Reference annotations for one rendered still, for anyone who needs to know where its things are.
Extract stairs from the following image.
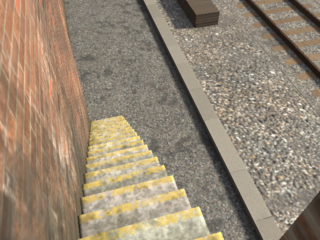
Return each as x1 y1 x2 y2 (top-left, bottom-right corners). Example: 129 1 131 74
77 115 224 240

